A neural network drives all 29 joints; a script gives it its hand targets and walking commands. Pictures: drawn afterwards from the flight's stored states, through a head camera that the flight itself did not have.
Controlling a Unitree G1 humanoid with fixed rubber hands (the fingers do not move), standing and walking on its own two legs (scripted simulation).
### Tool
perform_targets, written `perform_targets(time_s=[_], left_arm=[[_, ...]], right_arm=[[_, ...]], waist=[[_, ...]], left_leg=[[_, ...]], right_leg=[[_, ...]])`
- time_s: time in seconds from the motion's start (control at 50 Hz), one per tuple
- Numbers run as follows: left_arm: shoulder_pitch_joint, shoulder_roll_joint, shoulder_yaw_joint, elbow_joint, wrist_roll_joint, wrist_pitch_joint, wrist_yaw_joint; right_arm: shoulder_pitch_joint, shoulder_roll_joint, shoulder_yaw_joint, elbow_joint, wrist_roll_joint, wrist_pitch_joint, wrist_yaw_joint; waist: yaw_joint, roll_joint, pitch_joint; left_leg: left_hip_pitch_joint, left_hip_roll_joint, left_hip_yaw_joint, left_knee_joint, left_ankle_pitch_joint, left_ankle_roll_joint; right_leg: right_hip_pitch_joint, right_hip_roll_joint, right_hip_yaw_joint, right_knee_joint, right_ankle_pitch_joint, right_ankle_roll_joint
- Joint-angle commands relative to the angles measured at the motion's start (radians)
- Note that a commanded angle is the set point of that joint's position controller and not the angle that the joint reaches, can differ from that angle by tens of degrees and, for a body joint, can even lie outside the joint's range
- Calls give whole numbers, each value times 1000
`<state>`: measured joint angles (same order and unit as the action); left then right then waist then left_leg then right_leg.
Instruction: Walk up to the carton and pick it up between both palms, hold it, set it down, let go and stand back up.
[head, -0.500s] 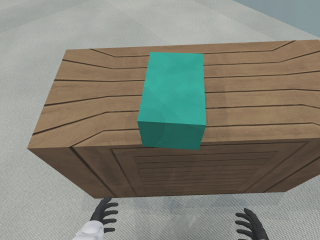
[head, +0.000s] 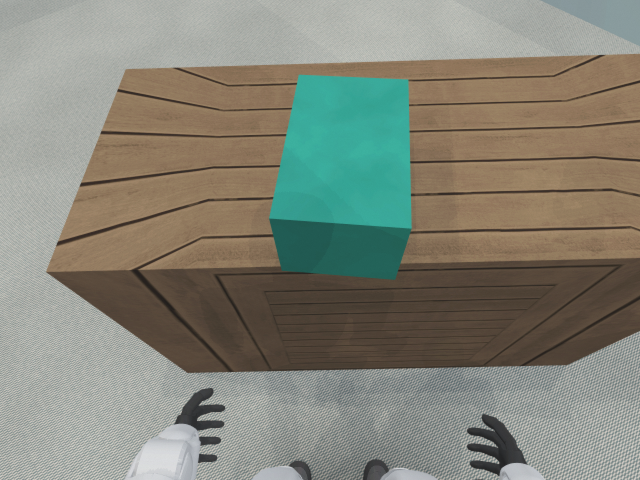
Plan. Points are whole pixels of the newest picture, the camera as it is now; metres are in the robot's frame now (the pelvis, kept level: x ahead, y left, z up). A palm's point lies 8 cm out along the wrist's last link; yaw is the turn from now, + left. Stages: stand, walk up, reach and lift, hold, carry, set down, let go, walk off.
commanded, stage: set down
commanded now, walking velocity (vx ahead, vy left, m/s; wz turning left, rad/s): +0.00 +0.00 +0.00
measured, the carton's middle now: (345, 174) +0.53 +0.01 -0.01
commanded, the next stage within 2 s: let go in 0.26 s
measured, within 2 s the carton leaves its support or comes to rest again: neither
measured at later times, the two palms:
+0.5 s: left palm (185, 449) +0.15 +0.21 -0.10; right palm (539, 472) +0.14 -0.24 -0.12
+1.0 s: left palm (175, 431) +0.17 +0.22 -0.08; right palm (538, 452) +0.16 -0.22 -0.08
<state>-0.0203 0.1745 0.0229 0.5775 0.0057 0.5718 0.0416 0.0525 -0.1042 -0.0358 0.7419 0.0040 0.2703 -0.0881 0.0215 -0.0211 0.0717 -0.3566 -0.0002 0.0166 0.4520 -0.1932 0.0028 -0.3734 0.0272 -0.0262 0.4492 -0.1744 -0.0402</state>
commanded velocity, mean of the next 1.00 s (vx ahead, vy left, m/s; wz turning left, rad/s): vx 0.00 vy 0.00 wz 0.00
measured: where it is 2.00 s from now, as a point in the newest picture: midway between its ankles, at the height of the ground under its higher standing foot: outside the picture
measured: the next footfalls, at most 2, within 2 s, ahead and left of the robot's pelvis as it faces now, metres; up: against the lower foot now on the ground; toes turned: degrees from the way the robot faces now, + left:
none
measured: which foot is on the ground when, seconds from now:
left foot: down 0.00-1.00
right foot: down 0.00-1.00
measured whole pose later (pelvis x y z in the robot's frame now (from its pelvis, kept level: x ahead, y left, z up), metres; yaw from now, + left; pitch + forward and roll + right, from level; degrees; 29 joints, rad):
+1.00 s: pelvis +0.01 +0.00 +0.00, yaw +0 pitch +0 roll +1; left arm 0.22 0.22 -0.01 0.43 0.00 0.22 0.04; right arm 0.18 -0.16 -0.02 0.76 -0.03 -0.17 0.01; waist 0.00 -0.05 0.00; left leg -0.21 -0.01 0.01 0.44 -0.22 0.00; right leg -0.25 0.01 -0.03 0.48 -0.23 -0.04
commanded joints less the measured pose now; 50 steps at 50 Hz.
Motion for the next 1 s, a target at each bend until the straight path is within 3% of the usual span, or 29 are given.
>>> perform_targets(time_s=[0.0, 0.26, 0.38, 0.46, 0.54, 0.62, 0.78, 0.88, 0.98], left_arm=[[-89, 110, 32, -72, 7, 0, 4], [-167, 149, 38, -12, 13, 82, 1], [-37, 158, 6, -205, -20, 89, 18], [33, 190, -23, -385, -59, 98, 40], [88, 195, -32, -459, -64, 88, 43], [103, 174, -14, -401, -21, -9, 23], [134, 144, 26, -275, 33, -307, -6], [144, 151, 14, -277, 9, -380, -4], [146, 151, -8, -292, -8, -396, 9]], right_arm=[[-53, -75, -25, -43, -3, -9, -3], [-153, -89, -32, 87, 34, 56, -5], [-83, -163, -57, -4, 15, 37, 27], [-53, -191, -65, -145, 8, 44, 76], [-4, -180, -28, -232, 29, 43, 121], [23, -172, -10, -218, 27, -45, 143], [46, -169, -6, -102, -7, -376, 115], [27, -188, -18, -103, -28, -467, 93], [20, -197, -27, -102, -38, -491, 88]], waist=[[3, 21, -293], [8, 36, -379], [7, 31, -436], [2, -3, -412], [-3, -21, -301], [-10, -7, -192], [-24, -10, -169], [-20, -15, -143], [-19, 5, -129]], left_leg=[[6, 21, -10, -45, 104, -1], [-70, 23, -19, 23, 90, 1], [73, 13, -31, -44, 175, -7], [126, -1, -24, -113, 172, -2], [120, -24, -14, -172, 120, 2], [97, -42, -10, -192, 75, -2], [108, -49, -20, -136, 46, 6], [52, -27, -15, -123, -27, 16], [-12, -4, -17, -119, -93, 25]], right_leg=[[199, -47, 57, -29, 105, -10], [155, -50, 55, 40, 88, -20], [244, -23, 56, -15, 146, -41], [291, -35, 63, -92, 153, -21], [344, -57, 86, -150, 168, 10], [354, -73, 104, -166, 151, 31], [292, -71, 105, -115, 85, 40], [259, -53, 91, -72, -5, 24], [267, -34, 77, -20, -29, 11]])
